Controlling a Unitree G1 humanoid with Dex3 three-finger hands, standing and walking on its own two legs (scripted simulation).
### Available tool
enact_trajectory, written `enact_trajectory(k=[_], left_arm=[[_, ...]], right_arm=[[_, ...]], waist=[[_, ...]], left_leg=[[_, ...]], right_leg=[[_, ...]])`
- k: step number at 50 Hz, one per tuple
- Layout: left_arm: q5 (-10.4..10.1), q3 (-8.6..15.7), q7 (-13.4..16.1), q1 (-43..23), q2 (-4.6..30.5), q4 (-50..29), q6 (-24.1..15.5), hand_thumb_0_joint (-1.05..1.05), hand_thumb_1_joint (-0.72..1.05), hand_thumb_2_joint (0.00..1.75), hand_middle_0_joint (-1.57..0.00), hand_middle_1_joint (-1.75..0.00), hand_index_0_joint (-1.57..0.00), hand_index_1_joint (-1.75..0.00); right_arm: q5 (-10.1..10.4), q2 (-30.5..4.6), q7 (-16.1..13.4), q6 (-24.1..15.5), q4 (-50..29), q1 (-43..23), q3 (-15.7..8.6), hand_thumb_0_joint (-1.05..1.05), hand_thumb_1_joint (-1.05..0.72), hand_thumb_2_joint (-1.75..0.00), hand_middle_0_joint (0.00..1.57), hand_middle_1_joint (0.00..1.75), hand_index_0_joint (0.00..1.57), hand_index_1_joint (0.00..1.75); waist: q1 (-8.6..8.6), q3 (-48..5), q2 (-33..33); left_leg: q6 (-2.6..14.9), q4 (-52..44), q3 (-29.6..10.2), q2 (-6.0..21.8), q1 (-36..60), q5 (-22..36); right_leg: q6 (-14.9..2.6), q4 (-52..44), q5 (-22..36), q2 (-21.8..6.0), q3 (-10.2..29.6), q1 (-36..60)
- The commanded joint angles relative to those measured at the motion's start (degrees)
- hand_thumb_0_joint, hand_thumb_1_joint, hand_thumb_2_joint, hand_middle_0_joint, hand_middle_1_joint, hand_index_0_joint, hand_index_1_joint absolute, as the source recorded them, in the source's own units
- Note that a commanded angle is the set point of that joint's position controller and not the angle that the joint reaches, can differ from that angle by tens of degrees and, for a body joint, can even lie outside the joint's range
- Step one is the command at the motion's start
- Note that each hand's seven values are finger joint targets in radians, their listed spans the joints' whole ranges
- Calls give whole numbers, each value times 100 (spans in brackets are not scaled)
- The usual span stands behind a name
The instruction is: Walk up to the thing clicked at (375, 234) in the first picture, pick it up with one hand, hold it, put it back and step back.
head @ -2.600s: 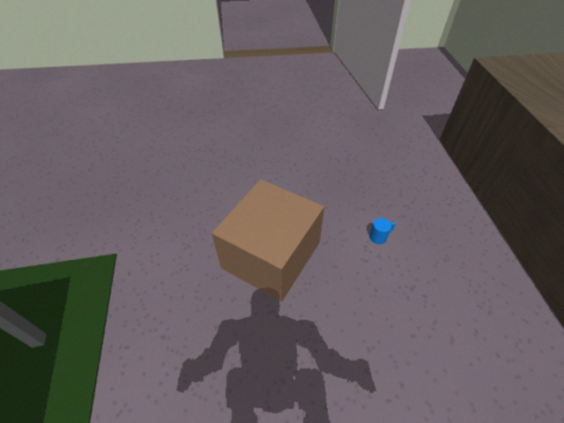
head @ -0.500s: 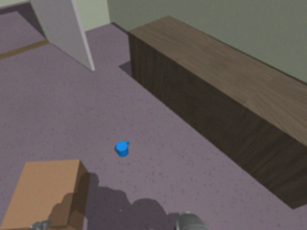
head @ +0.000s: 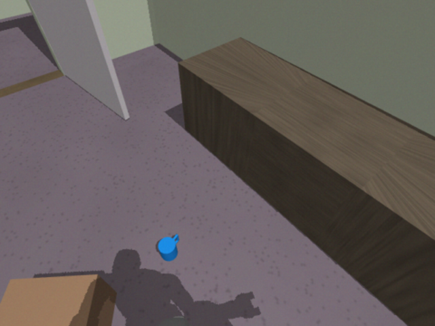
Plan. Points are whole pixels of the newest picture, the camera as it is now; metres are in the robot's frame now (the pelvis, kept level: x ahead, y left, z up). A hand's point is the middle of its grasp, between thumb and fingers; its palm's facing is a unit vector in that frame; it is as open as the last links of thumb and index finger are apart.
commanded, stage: walk up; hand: left
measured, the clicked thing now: (170, 246) +0.54 +0.24 -0.71
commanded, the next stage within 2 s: none
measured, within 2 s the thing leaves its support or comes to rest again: neither
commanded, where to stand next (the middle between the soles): +0.15 +0.02 m, yaw -1 degrees
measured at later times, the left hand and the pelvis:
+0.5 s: hand (103, 304) +0.18 +0.26 -0.14, palm faces -0.10 -0.91 -0.41, open 7.4 cm; pelvis +0.07 +0.00 -0.01, yaw -3 degrees
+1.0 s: hand (107, 299) +0.19 +0.25 -0.13, palm faces -0.05 -0.94 -0.34, open 7.4 cm; pelvis +0.08 +0.00 +0.03, yaw -3 degrees
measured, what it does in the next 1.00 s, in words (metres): steps on the spot: right foot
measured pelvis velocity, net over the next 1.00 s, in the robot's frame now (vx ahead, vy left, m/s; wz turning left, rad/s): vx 0.08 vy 0.00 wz -0.05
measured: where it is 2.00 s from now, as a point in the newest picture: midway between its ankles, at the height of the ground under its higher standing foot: outside the picture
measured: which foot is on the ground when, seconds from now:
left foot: down 0.00-1.00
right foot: down 0.00-0.02, up 0.04-0.30, down 0.32-1.00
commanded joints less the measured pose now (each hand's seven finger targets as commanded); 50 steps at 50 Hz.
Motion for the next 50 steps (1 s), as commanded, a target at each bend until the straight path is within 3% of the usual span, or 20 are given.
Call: enact_trajectory(k=[1,2,3,6,9,11,12,14,15,16,17,18,19,23,24,25,26,29,38,50], left_arm=[[-69,335,265,-122,1159,-494,-152,0,90,90,-20,-30,-20,-30],[-43,313,316,-203,1328,-397,-126,0,90,90,-20,-30,-20,-30],[-84,320,314,-85,1236,-306,-107,0,90,90,-20,-30,-20,-30],[-144,295,263,266,1072,-56,-57,0,90,90,-20,-30,-20,-30],[-119,264,260,119,833,-14,-8,0,90,90,-20,-30,-20,-30],[-93,279,309,-51,788,43,-10,0,90,90,-20,-30,-20,-30],[-83,298,336,-62,784,97,4,0,90,90,-20,-30,-20,-30],[-43,337,368,-5,861,213,-29,0,90,90,-20,-30,-20,-30],[-2,377,385,-167,1064,212,-53,0,90,90,-20,-30,-20,-30],[45,430,397,-394,1359,152,-92,0,90,90,-20,-30,-20,-30],[-11,407,389,-654,1608,51,-100,0,90,90,-20,-30,-20,-30],[-16,367,391,-889,1585,93,-80,0,90,90,-20,-30,-20,-30],[-6,323,400,-950,1436,124,-70,0,90,90,-20,-30,-20,-30],[-20,254,385,-1492,1209,210,29,0,90,90,-20,-30,-20,-30],[-52,192,363,-1466,1014,212,57,0,90,90,-20,-30,-20,-30],[-100,165,350,-1415,889,337,86,0,90,90,-20,-30,-20,-30],[-71,194,350,-1465,964,458,98,0,90,90,-20,-30,-20,-30],[-59,166,316,-1768,926,667,71,0,90,90,-20,-30,-20,-30],[-93,72,287,-2108,798,1226,90,0,90,90,-20,-30,-20,-30],[-56,79,264,-2296,770,1601,109,0,90,90,-20,-30,-20,-30]], right_arm=[[143,-1935,-182,-162,-369,854,-578,0,-90,-90,20,30,20,30],[189,-1724,-201,-115,-350,663,-528,0,-90,-90,20,30,20,30],[208,-1527,-223,-99,-421,501,-450,0,-90,-90,20,30,20,30],[189,-1372,-293,-68,-451,71,-340,0,-90,-90,20,30,20,30],[144,-1252,-315,8,-485,-116,-243,0,-90,-90,20,30,20,30],[175,-1252,-313,72,-454,-177,-205,0,-90,-90,20,30,20,30],[204,-1235,-313,112,-459,-274,-188,0,-90,-90,20,30,20,30],[302,-1135,-305,200,-450,-539,-138,0,-90,-90,20,30,20,30],[335,-912,-308,235,-434,-566,-67,0,-90,-90,20,30,20,30],[362,-627,-308,274,-401,-398,20,0,-90,-90,20,30,20,30],[365,-638,-357,361,-307,-329,19,0,-90,-90,20,30,20,30],[321,-912,-396,438,-118,-468,-85,0,-90,-90,20,30,20,30],[335,-930,-377,451,-24,-495,-74,0,-90,-90,20,30,20,30],[304,-943,-356,288,547,-36,-65,0,-90,-90,20,30,20,30],[227,-1124,-367,251,561,-201,-96,0,-90,-90,20,30,20,30],[230,-1237,-342,223,509,-715,-101,0,-90,-90,20,30,20,30],[269,-1225,-305,219,503,-1039,-66,0,-90,-90,20,30,20,30],[249,-955,-302,225,798,-941,73,0,-90,-90,20,30,20,30],[259,-902,-314,204,1278,-1351,159,0,-90,-90,20,30,20,30],[239,-851,-308,275,1534,-1513,143,0,-90,-90,20,30,20,30]], waist=[[-597,-535,1248],[-446,-287,586],[-338,-192,504],[-123,-219,1004],[-140,-366,1166],[-153,-520,1108],[-117,-580,1053],[70,-772,725],[82,-731,292],[-86,-687,-528],[-131,-573,-837],[-97,-330,-838],[-116,-312,-854],[-389,-782,-965],[-319,-820,-481],[-79,-678,-56],[5,-576,-23],[-120,-550,-89],[-88,-650,70],[-146,-543,-36]], left_leg=[[1511,-2064,-3700,2364,2313,-685],[1575,-1852,-3149,2233,1850,82],[1416,-1773,-2424,1944,1704,778],[1050,-1418,-934,1241,1167,1847],[1087,-1123,-508,1140,1171,2517],[1085,-696,-516,1247,1023,3117],[1044,-520,-520,1248,864,3020],[706,40,-414,1003,572,1922],[428,276,-314,797,152,1010],[132,820,-61,381,-254,-129],[21,1238,-177,-78,63,-1975],[54,1640,-417,35,319,-2533],[76,1536,-548,52,190,-2461],[55,-373,-377,-9,1059,-455],[164,-751,-918,335,1210,-37],[335,-984,-1385,609,748,-418],[415,-954,-1314,723,411,-421],[194,-1176,-955,378,479,-546],[100,-1627,-802,400,1113,310],[19,-2020,-689,380,1518,242]], right_leg=[[-115,2510,-855,276,161,-2566],[-143,2840,-811,100,449,-2493],[-166,2838,-619,37,484,-2329],[-72,1935,-39,-172,146,-1612],[53,950,429,-227,-225,-1196],[25,544,600,-141,-341,-772],[5,329,806,-78,-404,-528],[-142,-628,1685,26,-378,161],[-261,-777,2091,-201,4,410],[-564,-1135,2297,-1158,1387,384],[-1302,-1650,2226,-2106,2516,-457],[-1519,-1653,1902,-2080,2546,-934],[-1390,-1584,1842,-1835,2248,-789],[-717,-817,2353,-1200,1085,-633],[-470,-538,2263,-1004,850,-868],[-233,-547,1350,-588,499,-699],[-165,-619,1019,-448,302,-232],[-257,-981,1098,-687,597,-24],[-113,-1634,2040,-723,390,445],[19,-2284,1794,-767,390,437]])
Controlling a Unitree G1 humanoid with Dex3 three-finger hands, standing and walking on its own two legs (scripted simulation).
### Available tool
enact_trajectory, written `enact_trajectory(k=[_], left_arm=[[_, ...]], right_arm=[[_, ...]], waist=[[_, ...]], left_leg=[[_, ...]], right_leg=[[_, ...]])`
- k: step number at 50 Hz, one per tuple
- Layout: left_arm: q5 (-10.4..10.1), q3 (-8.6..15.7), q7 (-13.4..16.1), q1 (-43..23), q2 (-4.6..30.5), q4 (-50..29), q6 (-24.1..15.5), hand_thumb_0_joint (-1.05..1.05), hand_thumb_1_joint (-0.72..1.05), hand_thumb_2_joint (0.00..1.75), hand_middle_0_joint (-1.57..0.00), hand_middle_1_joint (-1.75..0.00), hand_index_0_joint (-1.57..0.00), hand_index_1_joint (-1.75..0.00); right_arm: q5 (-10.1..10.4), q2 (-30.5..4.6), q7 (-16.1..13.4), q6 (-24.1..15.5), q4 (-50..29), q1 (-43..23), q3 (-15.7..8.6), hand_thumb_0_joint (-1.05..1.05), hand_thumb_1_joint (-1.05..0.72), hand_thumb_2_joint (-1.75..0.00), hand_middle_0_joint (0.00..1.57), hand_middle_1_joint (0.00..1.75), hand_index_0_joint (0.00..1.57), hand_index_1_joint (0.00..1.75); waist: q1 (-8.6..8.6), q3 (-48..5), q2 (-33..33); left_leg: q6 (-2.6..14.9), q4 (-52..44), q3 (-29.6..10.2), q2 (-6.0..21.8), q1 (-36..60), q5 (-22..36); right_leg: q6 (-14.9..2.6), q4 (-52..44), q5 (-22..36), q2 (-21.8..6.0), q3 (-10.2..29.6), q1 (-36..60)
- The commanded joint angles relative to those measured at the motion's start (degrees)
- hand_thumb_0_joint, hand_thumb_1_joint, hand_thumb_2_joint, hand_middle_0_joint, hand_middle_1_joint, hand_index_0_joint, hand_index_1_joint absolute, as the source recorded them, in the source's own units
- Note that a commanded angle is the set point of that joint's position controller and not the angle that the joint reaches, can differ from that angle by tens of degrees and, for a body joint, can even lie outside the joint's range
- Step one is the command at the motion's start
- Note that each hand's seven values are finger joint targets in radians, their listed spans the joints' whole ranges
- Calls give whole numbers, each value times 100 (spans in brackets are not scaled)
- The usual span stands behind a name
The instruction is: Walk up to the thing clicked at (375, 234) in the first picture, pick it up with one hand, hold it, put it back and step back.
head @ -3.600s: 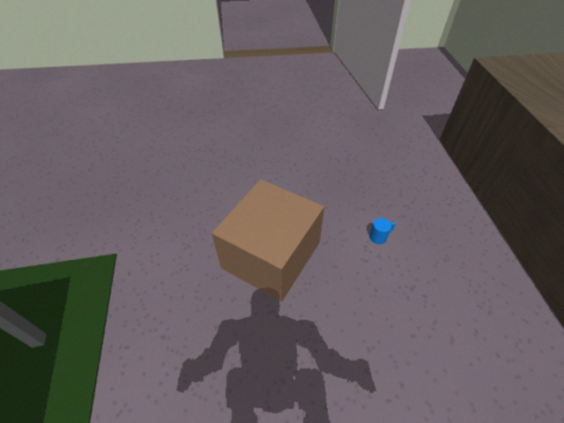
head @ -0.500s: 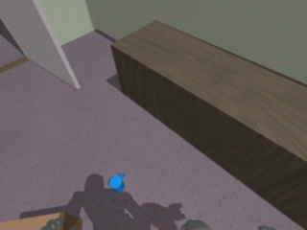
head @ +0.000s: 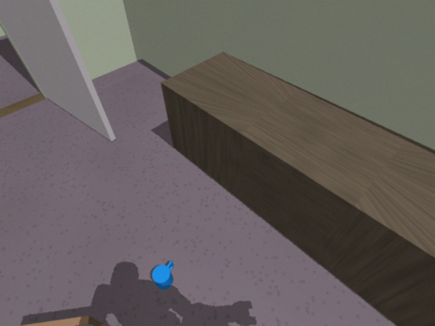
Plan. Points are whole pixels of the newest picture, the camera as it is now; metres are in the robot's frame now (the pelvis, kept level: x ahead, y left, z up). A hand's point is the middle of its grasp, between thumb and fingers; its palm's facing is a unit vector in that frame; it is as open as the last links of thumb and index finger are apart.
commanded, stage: walk up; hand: left
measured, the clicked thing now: (165, 273) +0.45 +0.26 -0.73
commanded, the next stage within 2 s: none
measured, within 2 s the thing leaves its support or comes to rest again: neither
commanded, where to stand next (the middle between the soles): +0.07 +0.02 m, yaw +1 degrees
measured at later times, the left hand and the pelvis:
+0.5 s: hand out of the picture +0.09 +0.25 -0.15, palm faces +0.01 -0.94 -0.35, open 7.4 cm; pelvis +0.01 +0.00 +0.00, yaw +0 degrees
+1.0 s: hand out of the picture +0.12 +0.34 -0.19, palm faces -0.02 -0.93 -0.36, open 7.4 cm; pelvis +0.04 +0.05 -0.02, yaw +0 degrees
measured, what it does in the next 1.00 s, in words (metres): steps on the spot: left foot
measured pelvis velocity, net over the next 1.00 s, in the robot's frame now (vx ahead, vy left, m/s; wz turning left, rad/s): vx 0.04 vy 0.05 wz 0.00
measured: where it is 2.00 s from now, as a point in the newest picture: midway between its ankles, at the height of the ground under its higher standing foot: outside the picture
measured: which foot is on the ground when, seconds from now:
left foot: down 0.00-0.56, up 0.58-0.74, down 0.76-1.00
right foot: down 0.00-0.78, up 0.80-1.00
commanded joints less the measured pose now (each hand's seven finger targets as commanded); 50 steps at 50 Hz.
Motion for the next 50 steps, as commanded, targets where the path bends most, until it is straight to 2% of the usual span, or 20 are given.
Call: enact_trajectory(k=[1,24,25,26,27,28,29,30,32,34,36,37,38,39,40,41,43,44,47,50], left_arm=[[10,267,55,-414,1222,-293,-142,0,90,90,-20,-30,-20,-30],[40,328,73,-252,1176,-326,-128,0,90,90,-20,-30,-20,-30],[134,479,40,285,1545,-426,-177,0,90,90,-20,-30,-20,-30],[199,543,39,606,1655,-384,-195,0,90,90,-20,-30,-20,-30],[229,644,45,863,1815,-375,-198,0,90,90,-20,-30,-20,-30],[270,736,72,937,1970,-501,-219,0,90,90,-20,-30,-20,-30],[279,755,102,909,1959,-660,-276,0,90,90,-20,-30,-20,-30],[245,733,117,1012,1827,-746,-315,0,90,90,-20,-30,-20,-30],[227,739,113,844,1833,-949,-335,0,90,90,-20,-30,-20,-30],[256,654,31,279,1631,-1177,-277,0,90,90,-20,-30,-20,-30],[134,508,-18,-243,1308,-1327,-50,0,90,90,-20,-30,-20,-30],[61,501,-27,-157,1191,-1402,85,0,90,90,-20,-30,-20,-30],[43,529,-28,0,1138,-1516,211,0,90,90,-20,-30,-20,-30],[35,525,3,161,955,-1677,317,0,90,90,-20,-30,-20,-30],[43,654,59,400,1330,-1613,463,0,90,90,-20,-30,-20,-30],[50,668,80,578,1453,-1532,562,0,90,90,-20,-30,-20,-30],[34,671,81,823,1403,-1512,599,0,90,90,-20,-30,-20,-30],[57,696,45,959,1475,-1535,614,0,90,90,-20,-30,-20,-30],[156,754,-77,1046,1555,-1675,682,0,90,90,-20,-30,-20,-30],[176,755,-166,826,1541,-1851,632,0,90,90,-20,-30,-20,-30]], right_arm=[[21,-1168,-46,-84,-244,-253,-234,0,-90,-90,20,30,20,30],[11,-1114,-68,-62,-276,-226,-270,0,-90,-90,20,30,20,30],[-121,-1503,42,-34,-494,175,-482,0,-90,-90,20,30,20,30],[-180,-1468,90,-2,-567,104,-514,0,-90,-90,20,30,20,30],[-218,-1335,136,45,-691,10,-509,0,-90,-90,20,30,20,30],[-244,-1201,182,78,-838,-103,-510,0,-90,-90,20,30,20,30],[-274,-1190,195,69,-903,-128,-526,0,-90,-90,20,30,20,30],[-287,-1334,230,43,-997,-140,-593,0,-90,-90,20,30,20,30],[-263,-1322,291,11,-1060,141,-655,0,-90,-90,20,30,20,30],[-173,-1074,275,-45,-892,480,-596,0,-90,-90,20,30,20,30],[-108,-886,121,-141,-574,1001,-557,0,-90,-90,20,30,20,30],[-138,-1059,-5,-150,-502,1151,-622,0,-90,-90,20,30,20,30],[-174,-1460,-152,-150,-563,1306,-707,0,-90,-90,20,30,20,30],[-196,-2044,-271,-198,-651,1453,-776,0,-90,-90,20,30,20,30],[-89,-2428,-332,-186,-853,1234,-828,0,-90,-90,20,30,20,30],[-77,-2330,-386,-189,-955,931,-842,0,-90,-90,20,30,20,30],[-69,-1932,-479,-207,-1146,646,-763,0,-90,-90,20,30,20,30],[-51,-1951,-532,-229,-1209,776,-795,0,-90,-90,20,30,20,30],[-48,-1990,-598,-259,-1332,1047,-870,0,-90,-90,20,30,20,30],[-100,-1997,-573,-312,-1495,1228,-910,0,-90,-90,20,30,20,30]], waist=[[-32,-538,-89],[-25,-636,-104],[12,-990,54],[147,-696,-36],[286,-234,-508],[390,111,-1089],[417,336,-975],[390,289,-572],[220,-181,-552],[0,-259,-960],[-311,-213,-844],[-346,-5,-617],[-352,108,-243],[-340,-32,904],[-335,-325,944],[-130,-435,675],[90,-707,479],[82,-787,554],[11,-780,613],[-136,-478,765]], left_leg=[[233,-567,-527,593,-108,302],[204,-643,-528,613,-37,704],[431,-196,-273,280,-126,-1566],[456,93,-300,240,-826,-2351],[396,646,-156,79,-1771,-2481],[307,1765,-39,36,-2412,-1829],[277,2174,-503,352,-2868,-1485],[270,2419,-698,480,-2919,-1328],[188,2388,-680,507,-2513,-1360],[113,1706,-329,341,-1447,-1303],[-71,562,18,39,175,275],[-129,478,141,-91,310,990],[-16,209,-196,238,-118,1525],[374,-312,-1743,1400,-526,2424],[1221,-461,-2787,2265,-916,2684],[1432,-248,-2841,2292,-686,2585],[1102,330,-1717,1716,-21,3413],[1026,501,-1552,1674,132,3528],[1147,425,-1509,1691,147,2331],[1301,316,-1453,1693,29,1252]], right_leg=[[-134,-555,56,-611,646,291],[-94,-527,525,-618,549,536],[-321,-357,-2023,-403,542,792],[-481,-520,-2959,-633,947,787],[-674,-884,-3822,-994,1593,912],[-1054,-1453,-4097,-1677,2366,973],[-1374,-1502,-3437,-2086,2699,1052],[-1424,-1402,-2947,-2044,2588,1109],[-1303,-1257,-2500,-1740,1961,1088],[-1144,-1091,-1974,-1326,1121,202],[-776,-82,-808,-809,276,-1086],[-597,726,-77,-508,13,-1386],[-396,1441,-7,-186,-83,-1320],[-125,2321,-1232,373,165,-1415],[-104,3330,-2779,430,807,-1082],[-151,4175,-2708,374,1158,-1194],[-183,4816,-2333,293,1385,-1697],[-159,4984,-2182,243,1403,-1850],[-58,5126,-1867,249,1419,-1978],[25,4260,-1867,126,1238,-2048]])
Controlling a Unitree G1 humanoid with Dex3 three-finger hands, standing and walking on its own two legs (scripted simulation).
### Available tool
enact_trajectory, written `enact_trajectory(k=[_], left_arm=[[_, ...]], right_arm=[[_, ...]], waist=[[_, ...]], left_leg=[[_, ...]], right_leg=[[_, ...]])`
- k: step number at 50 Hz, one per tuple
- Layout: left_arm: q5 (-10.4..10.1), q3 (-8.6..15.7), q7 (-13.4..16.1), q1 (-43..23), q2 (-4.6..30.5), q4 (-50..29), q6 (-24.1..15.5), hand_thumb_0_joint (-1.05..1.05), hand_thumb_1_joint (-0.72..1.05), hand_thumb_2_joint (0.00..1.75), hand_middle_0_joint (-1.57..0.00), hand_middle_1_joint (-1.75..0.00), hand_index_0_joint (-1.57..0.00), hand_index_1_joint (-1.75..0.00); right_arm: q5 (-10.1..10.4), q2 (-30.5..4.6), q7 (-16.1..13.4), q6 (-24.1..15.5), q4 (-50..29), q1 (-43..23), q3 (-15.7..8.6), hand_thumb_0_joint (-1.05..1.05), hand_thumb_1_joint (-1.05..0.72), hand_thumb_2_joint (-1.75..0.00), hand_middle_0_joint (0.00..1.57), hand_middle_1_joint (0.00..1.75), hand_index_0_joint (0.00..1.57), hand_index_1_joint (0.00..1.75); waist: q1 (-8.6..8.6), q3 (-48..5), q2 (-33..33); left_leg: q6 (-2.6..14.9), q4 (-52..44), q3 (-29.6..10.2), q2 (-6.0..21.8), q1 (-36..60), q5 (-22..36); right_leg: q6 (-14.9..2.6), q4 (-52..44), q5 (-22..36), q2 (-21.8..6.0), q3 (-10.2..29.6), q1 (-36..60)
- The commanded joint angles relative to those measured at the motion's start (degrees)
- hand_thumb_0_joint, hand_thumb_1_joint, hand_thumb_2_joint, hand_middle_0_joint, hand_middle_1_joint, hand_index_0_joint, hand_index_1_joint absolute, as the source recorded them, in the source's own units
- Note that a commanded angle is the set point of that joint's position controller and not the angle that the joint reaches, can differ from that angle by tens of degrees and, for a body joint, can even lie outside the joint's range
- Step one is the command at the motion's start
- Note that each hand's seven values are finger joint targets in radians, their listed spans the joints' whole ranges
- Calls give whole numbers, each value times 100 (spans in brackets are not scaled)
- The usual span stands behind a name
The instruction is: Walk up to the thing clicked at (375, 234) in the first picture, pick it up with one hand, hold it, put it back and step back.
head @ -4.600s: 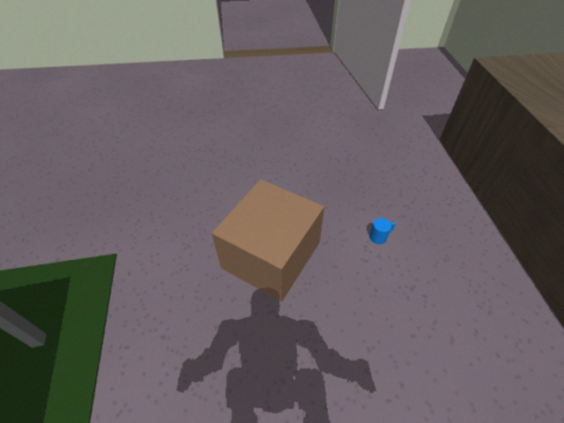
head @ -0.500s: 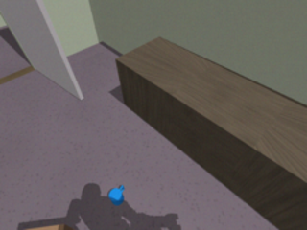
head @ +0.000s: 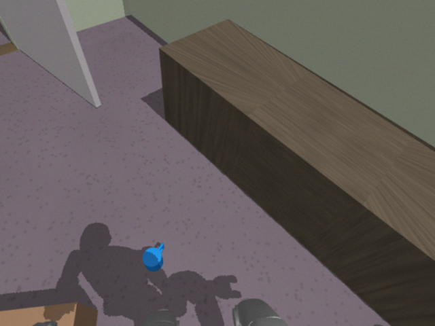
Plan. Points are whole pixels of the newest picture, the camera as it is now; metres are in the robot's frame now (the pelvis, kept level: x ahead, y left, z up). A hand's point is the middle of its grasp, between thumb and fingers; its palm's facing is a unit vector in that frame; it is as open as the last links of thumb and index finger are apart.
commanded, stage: walk up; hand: left
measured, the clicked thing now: (155, 256) +0.41 +0.22 -0.72
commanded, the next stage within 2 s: none
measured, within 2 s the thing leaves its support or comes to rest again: neither
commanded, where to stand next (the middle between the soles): +0.03 -0.03 m, yaw +1 degrees
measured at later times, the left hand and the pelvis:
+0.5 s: hand out of the picture +0.09 +0.25 -0.15, palm faces -0.02 -0.91 -0.41, open 7.4 cm; pelvis +0.00 -0.02 -0.02, yaw +1 degrees
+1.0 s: hand out of the picture +0.10 +0.26 -0.16, palm faces +0.03 -0.93 -0.37, open 7.4 cm; pelvis -0.03 +0.00 -0.02, yaw +4 degrees
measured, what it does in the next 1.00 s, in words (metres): steps on the spot: right foot, then left foot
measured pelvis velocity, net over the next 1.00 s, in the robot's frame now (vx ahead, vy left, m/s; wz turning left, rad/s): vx -0.03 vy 0.00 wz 0.06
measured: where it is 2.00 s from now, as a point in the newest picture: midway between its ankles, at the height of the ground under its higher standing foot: outside the picture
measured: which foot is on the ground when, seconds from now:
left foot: down 0.00-0.20, up 0.22-0.42, down 0.44-1.00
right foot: up 0.00-0.16, down 0.18-0.50, up 0.52-0.70, down 0.72-0.98, up 1.00-1.00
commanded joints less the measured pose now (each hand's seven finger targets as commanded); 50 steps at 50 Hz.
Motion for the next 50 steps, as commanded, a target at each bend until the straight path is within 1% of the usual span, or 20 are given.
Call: enact_trajectory(k=[1,8,9,10,11,14,19,23,25,27,31,33,36,38,41,46,47,48,49,50], left_arm=[[12,225,-101,184,809,-514,-133,0,90,90,-20,-30,-20,-30],[13,279,6,916,650,-110,-455,0,90,90,-20,-30,-20,-30],[93,387,32,818,1074,-243,-506,0,90,90,-20,-30,-20,-30],[117,447,34,284,1560,-597,-541,0,90,90,-20,-30,-20,-30],[121,422,47,112,1687,-678,-551,0,90,90,-20,-30,-20,-30],[13,207,167,-224,1032,-630,-681,0,90,90,-20,-30,-20,-30],[27,331,224,492,1432,-523,-887,0,90,90,-20,-30,-20,-30],[-54,228,278,433,1303,-601,-924,0,90,90,-20,-30,-20,-30],[-120,48,287,-158,667,-771,-901,0,90,90,-20,-30,-20,-30],[-92,109,386,-215,1007,-740,-971,0,90,90,-20,-30,-20,-30],[-142,-5,325,243,610,-576,-1075,0,90,90,-20,-30,-20,-30],[-157,-17,291,311,465,-457,-998,0,90,90,-20,-30,-20,-30],[-124,99,332,124,1003,-533,-851,0,90,90,-20,-30,-20,-30],[-169,101,324,-107,1332,-650,-784,0,90,90,-20,-30,-20,-30],[-71,52,373,-564,1114,-804,-710,0,90,90,-20,-30,-20,-30],[142,98,168,-586,958,-885,-403,0,90,90,-20,-30,-20,-30],[90,73,127,-453,774,-870,-311,0,90,90,-20,-30,-20,-30],[10,-2,96,-310,419,-890,-254,0,90,90,-20,-30,-20,-30],[40,79,131,-565,576,-977,-245,0,90,90,-20,-30,-20,-30],[85,233,170,-1029,1061,-928,-259,0,90,90,-20,-30,-20,-30]], right_arm=[[-29,-2072,-137,-146,-461,559,-583,0,-90,-90,20,30,20,30],[17,-1807,151,104,-879,-102,-317,0,-90,-90,20,30,20,30],[68,-1435,141,128,-927,108,-213,0,-90,-90,20,30,20,30],[146,-1136,74,131,-1028,29,-126,0,-90,-90,20,30,20,30],[134,-1467,-40,152,-927,-193,-252,0,-90,-90,20,30,20,30],[244,-1424,62,104,-576,276,-202,0,-90,-90,20,30,20,30],[-104,-1495,369,153,-734,-34,-274,0,-90,-90,20,30,20,30],[-190,-1443,530,74,-756,450,-399,0,-90,-90,20,30,20,30],[-210,-2086,576,33,-714,877,-604,0,-90,-90,20,30,20,30],[-144,-2034,560,54,-783,1146,-607,0,-90,-90,20,30,20,30],[30,-1543,382,22,-888,512,-370,0,-90,-90,20,30,20,30],[178,-1417,292,52,-914,73,-222,0,-90,-90,20,30,20,30],[320,-1307,234,214,-879,119,-175,0,-90,-90,20,30,20,30],[287,-1283,161,399,-775,315,-248,0,-90,-90,20,30,20,30],[238,-1354,183,438,-593,641,-253,0,-90,-90,20,30,20,30],[96,-1295,176,86,-104,1114,-247,0,-90,-90,20,30,20,30],[-11,-1305,124,10,-45,1144,-276,0,-90,-90,20,30,20,30],[-178,-1729,66,-48,-184,856,-362,0,-90,-90,20,30,20,30],[-125,-2499,18,-71,-461,455,-477,0,-90,-90,20,30,20,30],[-54,-2585,-4,-107,-545,200,-521,0,-90,-90,20,30,20,30]], waist=[[-248,-1021,1440],[173,-1128,1457],[168,-1055,239],[42,-859,-944],[171,-928,-761],[-179,-1016,-283],[155,-766,-408],[-256,-1090,-205],[-580,-830,1753],[-624,-365,1005],[-224,-758,1132],[16,-960,987],[-32,-1114,414],[-63,-1189,-674],[-222,-1214,-359],[-169,-1409,-505],[-227,-1225,-146],[-149,-839,742],[-183,-467,1296],[-360,-102,1040]], left_leg=[[1294,-926,-1386,1525,1237,1329],[849,604,-660,904,-451,1326],[492,1506,-289,412,-886,697],[172,2180,-155,-569,-1595,-1968],[185,2780,-841,-406,-950,-2515],[128,2428,-804,-270,-784,-1554],[178,1051,-428,-200,-1055,-1685],[419,-349,-340,-368,252,-854],[1087,-1659,-3123,961,1494,-1729],[1726,-1462,-3168,1394,1476,308],[1358,-777,-1934,1133,1187,3677],[889,-187,-1163,744,646,3786],[291,603,-786,-28,-41,2180],[158,2430,-522,-749,-71,-1834],[138,3283,-853,-636,-109,-1909],[-11,-421,244,-645,384,-756],[20,-1071,-98,-589,920,-424],[389,-1524,-1925,451,1165,-831],[1181,-1853,-3868,2196,107,-521],[1768,-1905,-4197,2513,-706,-67]], right_leg=[[80,-871,21,-406,78,-503],[-108,-3802,928,-185,-1117,1795],[-345,-4443,977,-910,60,1776],[-1098,-4765,1918,-2150,1871,1410],[-1747,-4606,2609,-2548,2165,757],[-1250,-3949,2967,-1799,709,1212],[-1385,-4161,1714,-2171,1132,1838],[-1054,-3465,1698,-1956,477,1222],[-207,-1632,-353,-287,-1222,-1058],[-168,-1077,-1094,-432,-672,-1341],[-89,-2451,-53,-634,-915,73],[-211,-3440,1188,-485,-1059,1178],[-664,-3806,3976,-1307,-30,1736],[-1841,-4360,5355,-2767,1395,1262],[-1585,-4168,4234,-2193,507,822],[-1062,-3527,329,-1265,-247,1131],[-878,-2800,255,-1098,-325,506],[-497,-1891,130,-587,-325,-686],[-148,-1478,-561,-378,-192,-979],[-121,-756,-680,-550,237,-500]])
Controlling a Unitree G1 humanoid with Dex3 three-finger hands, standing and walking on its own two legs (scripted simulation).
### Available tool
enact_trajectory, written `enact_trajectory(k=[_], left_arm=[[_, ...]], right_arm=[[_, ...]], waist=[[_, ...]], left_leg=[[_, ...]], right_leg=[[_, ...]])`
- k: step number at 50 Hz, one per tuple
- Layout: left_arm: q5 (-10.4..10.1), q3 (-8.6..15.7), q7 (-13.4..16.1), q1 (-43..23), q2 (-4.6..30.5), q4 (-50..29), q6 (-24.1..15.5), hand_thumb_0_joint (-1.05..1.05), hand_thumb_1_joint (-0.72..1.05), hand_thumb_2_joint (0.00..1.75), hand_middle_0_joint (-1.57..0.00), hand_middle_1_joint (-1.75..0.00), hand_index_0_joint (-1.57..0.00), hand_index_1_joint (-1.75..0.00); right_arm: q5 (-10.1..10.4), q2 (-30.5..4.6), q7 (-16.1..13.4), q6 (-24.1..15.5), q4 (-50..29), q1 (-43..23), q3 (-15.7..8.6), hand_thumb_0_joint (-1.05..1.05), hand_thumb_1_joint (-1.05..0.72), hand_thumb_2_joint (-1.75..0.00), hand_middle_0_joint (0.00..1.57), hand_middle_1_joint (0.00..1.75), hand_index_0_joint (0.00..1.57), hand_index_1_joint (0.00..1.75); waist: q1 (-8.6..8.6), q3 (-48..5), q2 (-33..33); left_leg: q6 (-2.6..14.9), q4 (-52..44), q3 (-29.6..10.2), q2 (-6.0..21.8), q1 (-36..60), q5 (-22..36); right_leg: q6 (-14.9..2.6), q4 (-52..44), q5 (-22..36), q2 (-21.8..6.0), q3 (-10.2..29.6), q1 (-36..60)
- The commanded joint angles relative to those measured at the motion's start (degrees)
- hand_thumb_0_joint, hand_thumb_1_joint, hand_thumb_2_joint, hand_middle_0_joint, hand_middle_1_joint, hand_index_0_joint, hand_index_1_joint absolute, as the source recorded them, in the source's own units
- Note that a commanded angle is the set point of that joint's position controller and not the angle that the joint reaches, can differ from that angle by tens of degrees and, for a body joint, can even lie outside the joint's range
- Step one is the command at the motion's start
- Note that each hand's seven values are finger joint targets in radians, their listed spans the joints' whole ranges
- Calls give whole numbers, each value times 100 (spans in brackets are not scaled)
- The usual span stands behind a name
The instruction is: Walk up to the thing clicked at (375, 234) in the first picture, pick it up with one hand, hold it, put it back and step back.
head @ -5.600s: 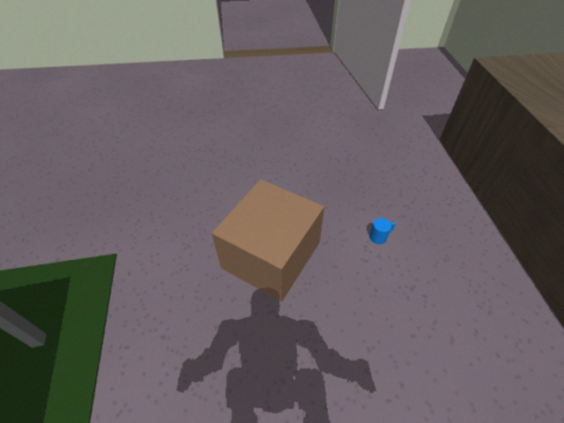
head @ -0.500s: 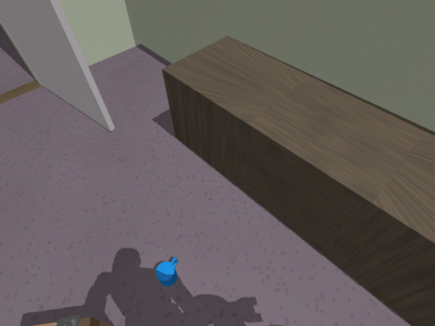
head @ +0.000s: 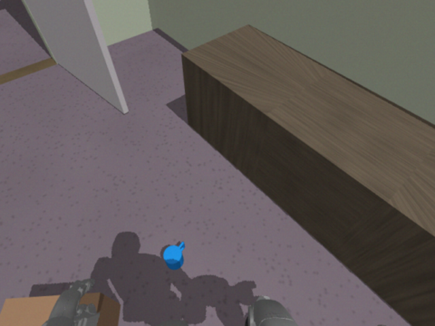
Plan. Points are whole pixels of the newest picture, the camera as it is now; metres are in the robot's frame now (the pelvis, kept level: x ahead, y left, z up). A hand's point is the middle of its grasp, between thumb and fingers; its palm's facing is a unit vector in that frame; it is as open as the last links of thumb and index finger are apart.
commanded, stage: walk up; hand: left
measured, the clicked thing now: (176, 254) +0.45 +0.19 -0.70
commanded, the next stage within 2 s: none
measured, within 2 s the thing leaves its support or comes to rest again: neither
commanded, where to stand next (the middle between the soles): +0.05 -0.03 m, yaw -2 degrees
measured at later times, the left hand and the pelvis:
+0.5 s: hand out of the picture +0.07 +0.25 -0.11, palm faces -0.05 -0.89 -0.45, open 7.4 cm; pelvis +0.02 -0.04 +0.02, yaw -1 degrees
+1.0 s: hand out of the picture +0.02 +0.24 -0.14, palm faces -0.05 -0.93 -0.37, open 7.4 cm; pelvis -0.02 -0.04 +0.01, yaw -4 degrees
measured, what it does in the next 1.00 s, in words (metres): steps on the spot: right foot, then left foot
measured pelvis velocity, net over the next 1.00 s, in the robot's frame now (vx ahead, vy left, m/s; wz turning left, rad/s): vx -0.02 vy -0.04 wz -0.07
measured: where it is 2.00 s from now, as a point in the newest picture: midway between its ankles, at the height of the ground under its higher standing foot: outside the picture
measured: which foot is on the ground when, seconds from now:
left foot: down 0.00-0.30, up 0.32-0.62, down 0.64-0.94, up 0.96-1.00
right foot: up 0.00-0.26, down 0.28-0.66, up 0.68-0.88, down 0.90-1.00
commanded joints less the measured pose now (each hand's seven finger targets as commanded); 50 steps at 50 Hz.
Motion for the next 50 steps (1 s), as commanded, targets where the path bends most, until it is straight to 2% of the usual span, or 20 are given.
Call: enact_trajectory(k=[1,3,9,13,14,15,16,19,25,30,32,33,34,37,41,45,46,47,48,50], left_arm=[[-15,599,27,-263,1513,-407,31,0,90,90,-20,-30,-20,-30],[-139,588,-19,215,1333,-245,-4,0,90,90,-20,-30,-20,-30],[-103,489,-259,5,1262,-225,-449,0,90,90,-20,-30,-20,-30],[-93,503,-125,1208,1181,278,-708,0,90,90,-20,-30,-20,-30],[-77,585,-44,1833,1381,431,-768,0,90,90,-20,-30,-20,-30],[-14,745,31,2080,2059,368,-826,0,90,90,-20,-30,-20,-30],[-51,725,2,1902,2313,256,-807,0,90,90,-20,-30,-20,-30],[-166,599,75,1454,1940,86,-864,0,90,90,-20,-30,-20,-30],[-227,370,247,746,1575,-134,-753,0,90,90,-20,-30,-20,-30],[-262,347,245,304,1536,-393,-315,0,90,90,-20,-30,-20,-30],[-373,286,285,764,1145,-326,-228,0,90,90,-20,-30,-20,-30],[-366,344,357,926,1267,-261,-153,0,90,90,-20,-30,-20,-30],[-306,379,385,808,1362,-124,-108,0,90,90,-20,-30,-20,-30],[-312,428,292,1200,1361,190,-140,0,90,90,-20,-30,-20,-30],[-111,535,1,1318,1288,198,-227,0,90,90,-20,-30,-20,-30],[73,749,-101,2159,1280,473,-276,0,90,90,-20,-30,-20,-30],[179,817,-94,2351,1511,432,-298,0,90,90,-20,-30,-20,-30],[201,906,-86,1805,2076,122,-299,0,90,90,-20,-30,-20,-30],[178,870,-112,1271,2102,-151,-354,0,90,90,-20,-30,-20,-30],[44,749,-45,1076,1650,-25,-544,0,90,90,-20,-30,-20,-30]], right_arm=[[-29,-2091,-242,-266,-363,-20,-534,0,-90,-90,20,30,20,30],[-32,-1787,-315,-359,-333,175,-461,0,-90,-90,20,30,20,30],[-146,-1772,62,-300,-499,608,-569,0,-90,-90,20,30,20,30],[-44,-1570,211,-78,-749,225,-433,0,-90,-90,20,30,20,30],[16,-1200,210,-62,-818,215,-318,0,-90,-90,20,30,20,30],[123,-791,216,-90,-1097,198,-169,0,-90,-90,20,30,20,30],[50,-1221,119,-33,-1123,-143,-304,0,-90,-90,20,30,20,30],[78,-1399,200,-14,-771,350,-415,0,-90,-90,20,30,20,30],[187,-1058,156,201,-464,432,-353,0,-90,-90,20,30,20,30],[170,-1241,43,203,-351,653,-441,0,-90,-90,20,30,20,30],[0,-1800,30,140,-523,429,-549,0,-90,-90,20,30,20,30],[141,-2111,72,140,-630,330,-599,0,-90,-90,20,30,20,30],[127,-2117,53,127,-598,261,-655,0,-90,-90,20,30,20,30],[66,-1613,-46,101,-748,-522,-518,0,-90,-90,20,30,20,30],[-112,-1700,38,10,-694,-158,-546,0,-90,-90,20,30,20,30],[-155,-1648,28,106,-612,-102,-509,0,-90,-90,20,30,20,30],[-97,-1224,-1,117,-644,-76,-401,0,-90,-90,20,30,20,30],[-10,-1078,-78,47,-823,-685,-334,0,-90,-90,20,30,20,30],[19,-1501,-111,-24,-784,-922,-450,0,-90,-90,20,30,20,30],[115,-1298,22,-131,-419,-125,-398,0,-90,-90,20,30,20,30]], waist=[[-54,9,488],[45,-605,610],[-517,-486,1790],[80,-540,1488],[413,-902,595],[494,-1070,-1015],[467,-663,-412],[88,-229,114],[-142,-389,-725],[-372,-870,-710],[-195,-1088,942],[-275,-1523,1454],[-279,-1418,1144],[148,-1121,1039],[-128,-1425,1279],[305,-951,1065],[475,-680,-145],[700,-17,-1171],[558,688,-348],[76,388,367]], left_leg=[[1539,-2095,-3110,2715,-552,2078],[1100,-1405,-1925,1966,608,3483],[1209,-2064,-1563,1637,943,-186],[856,-854,-703,1175,-295,1229],[624,390,-414,911,-735,1447],[161,1845,-125,106,-2363,244],[165,2125,-742,262,-2555,-1083],[146,2015,-1066,617,-2480,-221],[-94,952,-535,342,-582,233],[-19,-638,81,108,176,1649],[619,-1370,-2011,1613,340,4011],[1497,-1773,-3177,2491,170,3880],[1705,-2002,-3541,2570,-266,2837],[1192,-1698,-2017,1849,-532,972],[1057,-2032,-2234,1754,-46,-1676],[444,-1536,-1223,1171,-1498,-1481],[64,80,-551,578,-2528,-1491],[-118,1145,-152,13,-3050,-956],[-87,1683,-825,278,-2666,-495],[-10,1612,-878,218,-2789,184]], right_leg=[[65,1816,-947,251,1114,-533],[70,1836,-622,427,1104,-726],[175,-241,-1006,358,-177,-313],[26,-2066,188,741,-814,1861],[-5,-2385,496,450,-332,2787],[-659,-2913,-25,-1098,2689,3455],[-1451,-3259,-651,-2038,3790,2609],[-1108,-2945,-317,-1375,2221,2368],[-879,-1858,4937,-1034,384,822],[-542,-485,2793,-583,290,580],[3,1015,777,454,48,134],[7,2044,-1843,848,302,253],[-27,2696,-1900,843,802,312],[-69,2732,-1013,572,707,104],[86,530,-1702,467,-34,457],[-203,-2116,-822,624,-439,2429],[-501,-3071,-1900,-58,1046,2802],[-1032,-3892,-4007,-1523,3413,1257],[-1397,-4075,-4062,-1878,3748,338],[-859,-3470,-1928,-1067,2224,1638]])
